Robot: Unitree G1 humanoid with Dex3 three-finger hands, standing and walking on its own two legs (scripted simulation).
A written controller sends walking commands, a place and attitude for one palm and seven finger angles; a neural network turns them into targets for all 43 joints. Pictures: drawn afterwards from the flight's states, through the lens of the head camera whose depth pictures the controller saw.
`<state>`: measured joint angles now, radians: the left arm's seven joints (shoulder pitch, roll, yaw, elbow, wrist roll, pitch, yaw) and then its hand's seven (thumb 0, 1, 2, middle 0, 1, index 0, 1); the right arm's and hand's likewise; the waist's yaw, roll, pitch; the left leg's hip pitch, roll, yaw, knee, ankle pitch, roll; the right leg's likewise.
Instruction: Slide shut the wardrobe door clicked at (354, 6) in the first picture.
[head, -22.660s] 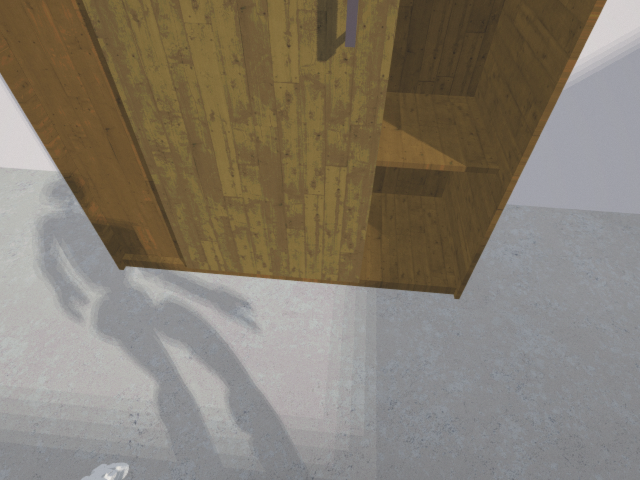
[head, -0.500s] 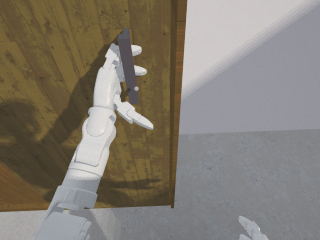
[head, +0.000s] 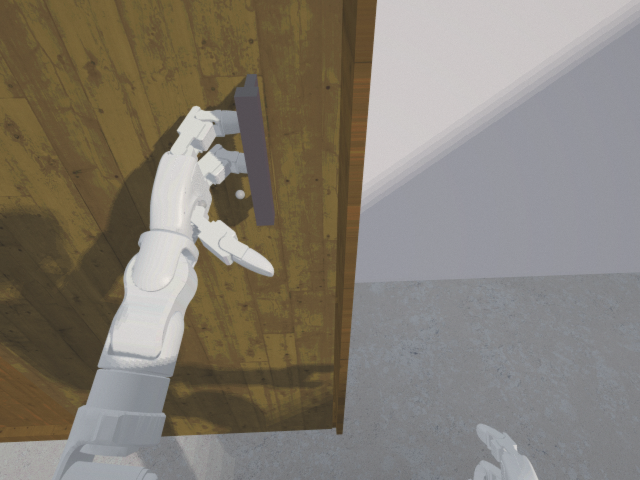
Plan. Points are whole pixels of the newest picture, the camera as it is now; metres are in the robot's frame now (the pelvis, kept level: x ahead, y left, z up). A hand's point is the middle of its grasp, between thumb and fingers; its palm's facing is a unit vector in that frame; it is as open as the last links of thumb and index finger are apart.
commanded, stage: slip the hand off the handle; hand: left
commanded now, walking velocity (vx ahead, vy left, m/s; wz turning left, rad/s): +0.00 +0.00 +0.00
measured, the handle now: (259, 154) +0.40 +0.09 +0.24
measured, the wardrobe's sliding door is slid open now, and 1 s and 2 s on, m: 0.01 0.01 0.01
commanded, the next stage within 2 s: draw the hand back to the body in 0.72 s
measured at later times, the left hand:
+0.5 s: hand (191, 245) +0.28 +0.14 +0.22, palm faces -0.03 -0.99 -0.14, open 14.7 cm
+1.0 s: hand (155, 289) +0.24 +0.16 +0.20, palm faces +0.08 -0.99 -0.11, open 14.7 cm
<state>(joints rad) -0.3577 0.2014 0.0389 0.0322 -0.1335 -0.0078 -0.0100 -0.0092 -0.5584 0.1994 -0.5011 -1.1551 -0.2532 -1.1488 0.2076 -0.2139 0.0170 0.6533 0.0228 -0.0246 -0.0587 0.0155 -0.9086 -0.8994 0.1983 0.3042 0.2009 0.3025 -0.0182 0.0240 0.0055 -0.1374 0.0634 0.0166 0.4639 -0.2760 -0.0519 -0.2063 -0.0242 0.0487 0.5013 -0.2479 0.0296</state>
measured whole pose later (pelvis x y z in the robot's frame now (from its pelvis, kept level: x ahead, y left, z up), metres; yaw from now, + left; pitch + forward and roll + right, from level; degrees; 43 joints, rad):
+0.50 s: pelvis +0.00 +0.00 +0.00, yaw +2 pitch -4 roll +0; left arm -0.10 0.22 0.07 -0.22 -0.18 -0.06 -0.12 -0.01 -0.56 0.20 -0.27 -1.15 -0.25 -1.15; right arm 0.20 -0.22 0.03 0.63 0.02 -0.16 -0.03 0.02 -0.91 -0.90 0.20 0.30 0.20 0.30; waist 0.03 0.05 0.01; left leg -0.15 0.05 -0.01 0.50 -0.29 -0.05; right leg -0.20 -0.04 0.03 0.53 -0.27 0.04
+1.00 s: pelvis +0.01 +0.00 +0.00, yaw +3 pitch -4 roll +0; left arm 0.11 0.24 0.14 -0.50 -0.25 0.31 -0.10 -0.01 -0.56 0.20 -0.26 -1.15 -0.26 -1.15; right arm 0.17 -0.24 0.07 0.63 0.05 -0.12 -0.04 0.02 -0.91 -0.90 0.20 0.30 0.20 0.30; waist 0.07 0.07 -0.02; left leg -0.14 0.05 -0.04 0.53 -0.32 -0.06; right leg -0.17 -0.04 -0.01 0.55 -0.30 0.03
